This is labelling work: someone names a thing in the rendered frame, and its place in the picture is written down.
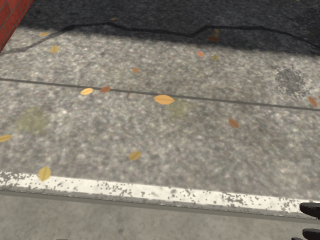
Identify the robot right hand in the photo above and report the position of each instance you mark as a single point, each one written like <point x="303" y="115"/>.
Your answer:
<point x="311" y="209"/>

